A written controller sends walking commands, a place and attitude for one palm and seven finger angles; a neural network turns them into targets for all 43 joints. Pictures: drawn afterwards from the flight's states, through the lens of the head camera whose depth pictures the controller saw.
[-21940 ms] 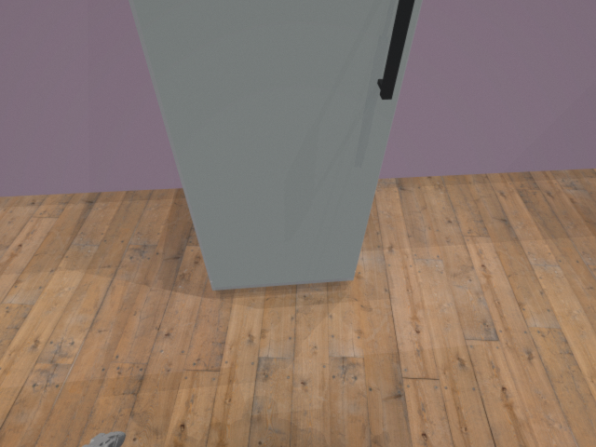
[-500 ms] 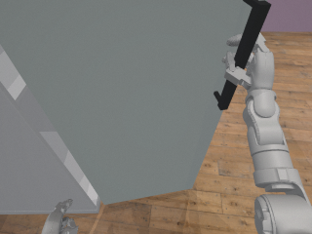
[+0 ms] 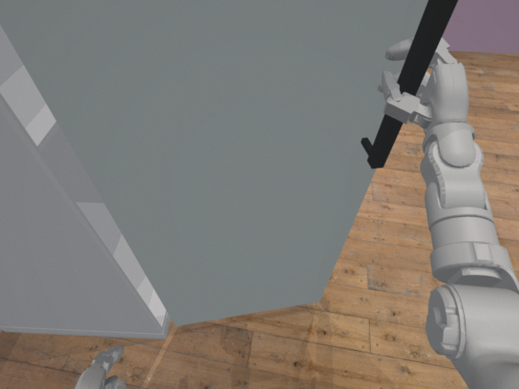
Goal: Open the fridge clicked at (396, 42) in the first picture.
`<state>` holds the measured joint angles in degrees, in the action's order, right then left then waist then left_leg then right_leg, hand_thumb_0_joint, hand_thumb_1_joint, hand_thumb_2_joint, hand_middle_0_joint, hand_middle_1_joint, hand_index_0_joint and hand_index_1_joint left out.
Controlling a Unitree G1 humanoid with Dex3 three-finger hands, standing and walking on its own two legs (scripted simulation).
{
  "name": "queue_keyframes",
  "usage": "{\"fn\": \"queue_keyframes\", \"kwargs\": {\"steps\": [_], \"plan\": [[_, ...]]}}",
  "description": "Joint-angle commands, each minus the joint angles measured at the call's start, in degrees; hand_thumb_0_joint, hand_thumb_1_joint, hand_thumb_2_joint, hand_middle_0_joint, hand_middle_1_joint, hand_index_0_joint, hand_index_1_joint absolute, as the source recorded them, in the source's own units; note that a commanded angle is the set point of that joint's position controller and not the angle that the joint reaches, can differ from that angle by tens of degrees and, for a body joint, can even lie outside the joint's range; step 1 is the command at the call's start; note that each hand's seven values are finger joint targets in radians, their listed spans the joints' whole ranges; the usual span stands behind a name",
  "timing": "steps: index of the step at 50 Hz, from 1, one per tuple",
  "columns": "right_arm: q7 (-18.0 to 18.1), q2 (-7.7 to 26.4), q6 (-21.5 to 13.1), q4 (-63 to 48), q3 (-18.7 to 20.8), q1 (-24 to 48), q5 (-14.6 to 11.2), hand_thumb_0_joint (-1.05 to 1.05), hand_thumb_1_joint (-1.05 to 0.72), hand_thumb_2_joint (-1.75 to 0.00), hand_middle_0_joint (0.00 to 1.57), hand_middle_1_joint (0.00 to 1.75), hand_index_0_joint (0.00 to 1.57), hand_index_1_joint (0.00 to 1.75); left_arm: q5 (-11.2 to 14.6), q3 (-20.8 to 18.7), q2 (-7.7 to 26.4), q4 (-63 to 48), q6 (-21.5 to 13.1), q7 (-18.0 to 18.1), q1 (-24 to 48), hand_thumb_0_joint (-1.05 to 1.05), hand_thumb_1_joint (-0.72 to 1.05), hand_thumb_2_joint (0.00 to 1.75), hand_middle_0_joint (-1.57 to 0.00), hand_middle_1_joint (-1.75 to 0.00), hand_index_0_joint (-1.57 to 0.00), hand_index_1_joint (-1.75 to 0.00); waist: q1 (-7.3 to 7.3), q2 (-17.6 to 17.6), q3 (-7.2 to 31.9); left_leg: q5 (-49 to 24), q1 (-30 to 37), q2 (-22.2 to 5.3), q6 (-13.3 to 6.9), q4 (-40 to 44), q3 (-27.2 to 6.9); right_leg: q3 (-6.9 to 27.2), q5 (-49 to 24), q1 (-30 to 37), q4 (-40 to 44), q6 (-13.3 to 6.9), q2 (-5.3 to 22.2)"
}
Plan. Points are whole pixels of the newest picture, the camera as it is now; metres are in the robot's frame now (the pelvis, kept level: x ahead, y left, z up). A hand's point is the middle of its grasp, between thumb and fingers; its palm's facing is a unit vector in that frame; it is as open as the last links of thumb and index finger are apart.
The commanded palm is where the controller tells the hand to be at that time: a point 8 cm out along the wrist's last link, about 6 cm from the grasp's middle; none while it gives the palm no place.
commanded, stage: loosen the grip on the handle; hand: right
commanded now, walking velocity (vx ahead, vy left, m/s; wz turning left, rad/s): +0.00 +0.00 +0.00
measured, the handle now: (396, 87) +0.48 -0.15 +0.23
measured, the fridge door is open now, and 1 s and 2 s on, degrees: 78 75 75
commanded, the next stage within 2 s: slip the hand off the handle in 0.52 s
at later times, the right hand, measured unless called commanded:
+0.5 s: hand (395, 104) +0.47 -0.15 +0.22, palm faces +0.10 +0.99 -0.14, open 14.0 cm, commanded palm +0.43 -0.20 +0.22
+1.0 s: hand (444, 102) +0.47 -0.21 +0.22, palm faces +0.15 +0.98 -0.13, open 14.7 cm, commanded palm +0.44 -0.26 +0.22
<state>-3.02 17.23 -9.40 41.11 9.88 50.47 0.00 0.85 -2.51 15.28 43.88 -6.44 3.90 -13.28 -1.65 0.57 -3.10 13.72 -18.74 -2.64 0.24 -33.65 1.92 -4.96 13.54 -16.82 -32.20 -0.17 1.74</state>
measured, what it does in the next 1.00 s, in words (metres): stands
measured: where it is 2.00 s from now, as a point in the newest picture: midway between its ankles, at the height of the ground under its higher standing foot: outside the picture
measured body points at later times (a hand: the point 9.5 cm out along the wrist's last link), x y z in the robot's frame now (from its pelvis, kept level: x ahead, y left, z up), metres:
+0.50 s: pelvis +0.03 +0.01 +0.01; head +0.05 +0.01 +0.46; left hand +0.12 +0.26 -0.11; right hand +0.46 -0.20 +0.23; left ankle +0.05 +0.13 -0.73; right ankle +0.03 -0.12 -0.73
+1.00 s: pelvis +0.05 +0.01 +0.00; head +0.07 +0.01 +0.45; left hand +0.16 +0.27 -0.10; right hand +0.46 -0.27 +0.23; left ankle +0.05 +0.13 -0.73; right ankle +0.03 -0.12 -0.73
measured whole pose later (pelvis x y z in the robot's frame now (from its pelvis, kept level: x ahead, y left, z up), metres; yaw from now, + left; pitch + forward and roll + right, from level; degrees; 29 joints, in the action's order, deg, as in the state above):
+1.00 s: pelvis +0.05 +0.01 +0.00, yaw +0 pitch +5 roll +0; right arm -9.8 25.0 -12.5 37.6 18.5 39.4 -6.8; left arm 2.4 -0.1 15.3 39.7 -5.8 3.3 -17.1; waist -1.4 -0.6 3.3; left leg 15.4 -20.1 -1.2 -0.3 -30.4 3.0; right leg -3.9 16.4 -19.2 -30.6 0.8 3.1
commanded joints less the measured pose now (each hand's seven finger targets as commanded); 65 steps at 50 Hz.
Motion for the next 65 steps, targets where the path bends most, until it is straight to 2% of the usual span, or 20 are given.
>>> {"fn": "queue_keyframes", "kwargs": {"steps": [1,3,7,9,16,17,18,20,24,29,30,31,36,49,51,54,56,60,61,65], "plan": [[0.54,13.96,-3.10,-0.78,12.47,23.84,-4.62,0.00,-0.42,-0.67,0.45,1.40,0.45,1.40,-0.47,-1.84,9.03,-7.32,-5.65,-2.74,-4.20,0.00,0.90,0.90,-0.20,-0.30,-0.20,-0.30,0.98,4.06,23.99,-7.85,1.56,2.29,-2.64,5.02,0.98,3.88,-10.35,7.50,7.22,1.66,1.05],[2.06,10.56,-7.45,-7.15,8.21,24.34,-4.28,0.00,-0.17,-0.55,0.45,1.40,0.45,1.40,-0.68,-1.20,8.08,-9.98,-6.02,-3.40,-1.34,0.00,0.90,0.90,-0.20,-0.30,-0.20,-0.30,0.97,-1.26,22.31,-6.12,1.42,2.32,-3.16,5.32,0.30,3.47,-8.03,7.07,7.28,0.68,0.90],[5.63,7.69,-9.39,-11.65,1.01,17.90,0.36,0.00,0.31,-0.32,0.45,1.40,0.45,1.40,0.57,-0.98,7.69,-12.18,-5.23,-4.87,-0.68,0.00,0.90,0.90,-0.20,-0.30,-0.20,-0.30,-0.05,-1.04,17.29,-0.47,-1.30,2.34,-2.96,6.20,-0.46,3.18,0.83,4.09,8.59,-0.36,1.30],[6.07,10.14,-8.60,-13.05,2.13,17.27,0.63,0.00,0.55,-0.20,0.42,1.37,0.42,1.37,1.09,-0.87,8.13,-12.72,-5.00,-4.53,-0.61,0.00,0.90,0.90,-0.20,-0.30,-0.20,-0.30,-0.18,-0.14,16.99,1.00,-0.31,2.35,-2.86,6.98,-0.96,2.92,3.11,3.58,9.16,-0.79,1.33],[5.00,8.78,-5.94,-21.23,0.45,22.83,-3.00,0.00,0.55,-0.20,0.33,1.25,0.33,1.25,1.55,-0.13,7.16,-10.85,-5.86,-2.43,-0.28,0.00,0.90,0.90,-0.20,-0.30,-0.20,-0.30,-1.28,-0.57,20.55,-0.66,2.13,2.72,-2.23,9.03,-1.58,2.44,0.18,6.82,8.32,-1.13,0.63],[5.58,18.71,-6.01,-15.42,8.60,21.33,-2.30,0.00,0.55,-0.20,0.32,1.23,0.32,1.23,0.99,-0.33,8.40,-8.81,-5.49,-1.66,-2.17,0.00,0.90,0.90,-0.20,-0.30,-0.20,-0.30,-1.02,1.80,19.37,-1.28,2.62,2.73,-1.98,9.26,-2.01,2.23,-0.77,4.79,7.47,-1.36,0.56],[5.48,19.20,-6.49,-17.04,8.89,20.19,-2.53,0.00,0.55,-0.20,0.30,1.22,0.30,1.22,0.55,0.21,8.37,-9.00,-4.96,-1.43,-2.09,0.00,0.90,0.90,-0.20,-0.30,-0.20,-0.30,-0.27,0.63,19.84,-2.00,4.05,2.61,-1.79,9.25,-1.93,2.01,-1.77,3.97,7.80,-1.31,0.21],[4.41,14.33,-6.48,-16.76,5.32,19.49,-3.13,0.00,0.55,-0.20,0.28,1.18,0.28,1.18,0.80,0.32,7.15,-9.13,-4.86,-1.54,-1.90,0.00,0.90,0.90,-0.20,-0.30,-0.20,-0.30,-0.86,1.46,20.63,-5.23,5.04,2.44,-1.66,8.90,-1.93,1.58,-4.07,4.09,7.01,-1.41,-0.09],[3.28,13.69,-6.30,-20.05,6.18,15.85,-4.10,0.00,0.55,-0.20,0.25,1.15,0.25,1.15,0.66,-0.09,6.80,-9.11,-4.63,-1.77,-2.55,0.00,0.90,0.90,-0.20,-0.30,-0.20,-0.30,0.27,-1.95,25.88,-15.75,8.38,2.56,-1.98,6.78,-1.34,1.51,-13.45,7.00,5.64,-1.15,-0.71],[2.14,10.00,-5.70,-23.01,3.90,11.09,-4.80,0.00,0.55,-0.20,0.25,1.15,0.25,1.15,0.92,-0.26,6.66,-10.09,-4.17,-2.15,-2.34,0.00,0.90,0.90,-0.20,-0.30,-0.20,-0.30,0.37,0.78,24.53,-21.66,8.94,2.65,-1.54,6.20,-0.92,1.14,-17.37,6.86,5.00,-1.46,-0.92],[2.04,10.85,-5.65,-24.34,4.28,11.72,-4.69,0.00,0.55,-0.20,0.25,1.15,0.25,1.15,0.95,-0.43,6.60,-10.07,-4.04,-2.15,-2.54,0.00,0.90,0.90,-0.20,-0.30,-0.20,-0.30,0.31,0.81,25.09,-21.52,8.90,2.67,-1.42,6.22,-0.97,1.07,-17.09,7.32,4.74,-1.40,-0.96],[2.42,19.00,-5.54,-22.34,9.45,15.71,-3.80,0.00,0.55,-0.20,0.25,1.15,0.25,1.15,0.88,-0.45,7.58,-9.04,-3.50,-1.59,-3.24,0.00,0.90,0.90,-0.20,-0.30,-0.20,-0.30,-0.28,2.27,24.28,-20.38,8.79,2.56,-1.06,6.61,-1.44,1.19,-15.17,5.58,4.65,-1.61,-0.95],[-0.98,15.62,-5.20,-20.34,6.87,14.46,-5.31,0.00,0.55,-0.20,0.25,1.15,0.25,1.15,1.47,-0.03,6.87,-9.85,-2.63,-0.85,-2.47,0.00,0.90,0.90,-0.20,-0.30,-0.20,-0.30,-0.41,0.76,23.25,-21.01,9.05,2.45,-1.10,6.81,-1.69,0.73,-13.95,5.49,4.66,-1.71,-1.56],[-7.84,22.61,-7.66,-17.37,11.99,15.30,-7.65,0.00,0.55,-0.20,0.25,1.15,0.25,1.15,1.42,-0.07,7.80,-10.70,-1.69,-0.08,-4.80,0.00,0.90,0.90,-0.20,-0.30,-0.20,-0.30,-0.20,-2.53,26.17,-21.63,7.53,2.66,-1.46,4.60,-1.39,1.96,-16.19,5.38,2.64,-1.78,-1.59],[-8.61,21.38,-7.38,-16.75,10.59,15.43,-8.04,0.00,0.55,-0.20,0.25,1.15,0.25,1.15,1.53,0.07,7.74,-10.85,-1.70,-0.02,-4.68,0.00,0.90,0.90,-0.20,-0.30,-0.20,-0.30,-0.70,-3.52,24.48,-18.88,5.14,2.89,-1.47,5.00,-1.17,2.22,-14.56,5.60,2.51,-1.61,-1.41],[-9.20,25.23,-6.61,-11.53,13.78,15.42,-8.32,0.00,0.55,-0.20,0.25,1.15,0.25,1.15,1.53,0.10,8.71,-10.13,-1.41,0.44,-5.90,0.00,0.90,0.90,-0.20,-0.30,-0.20,-0.30,-1.19,-0.31,21.74,-15.83,3.68,2.91,-1.26,5.49,-1.03,2.68,-11.55,2.84,2.66,-1.74,-1.17],[-9.86,26.60,-6.92,-11.66,13.84,18.60,-8.23,0.00,0.55,-0.20,0.25,1.15,0.25,1.15,1.49,0.19,8.81,-10.03,-1.37,0.63,-6.03,0.00,0.90,0.90,-0.20,-0.30,-0.20,-0.30,-1.71,-2.08,22.13,-13.88,2.57,2.90,-1.33,5.47,-1.15,2.84,-10.30,2.97,2.48,-1.68,-1.13],[-10.87,27.72,-8.42,-12.00,14.91,17.10,-8.27,0.00,0.55,-0.20,0.25,1.15,0.25,1.15,1.21,0.14,8.67,-10.46,-1.34,0.57,-7.19,0.00,0.90,0.90,-0.20,-0.30,-0.20,-0.30,-0.97,-3.92,25.21,-15.50,2.64,3.31,-1.66,4.23,-0.84,3.38,-13.92,4.73,1.54,-1.44,-0.87],[-11.54,24.76,-8.54,-12.77,12.81,15.95,-8.83,0.00,0.55,-0.20,0.25,1.15,0.25,1.15,1.23,0.23,8.49,-11.15,-1.39,0.40,-6.98,0.00,0.90,0.90,-0.20,-0.30,-0.20,-0.30,-0.84,-3.64,25.54,-15.74,2.53,3.33,-1.68,4.09,-0.68,3.48,-14.41,5.17,1.60,-1.41,-0.86],[-12.73,25.17,-7.66,-18.39,15.71,6.03,-10.57,0.00,0.55,-0.20,0.25,1.15,0.25,1.15,1.34,-0.05,8.43,-13.08,-1.22,0.00,-6.20,0.00,0.90,0.90,-0.20,-0.30,-0.20,-0.30,1.80,-4.61,27.45,-18.89,4.84,3.45,-1.93,3.00,-0.09,3.75,-20.02,6.50,1.70,-0.94,-0.35]]}}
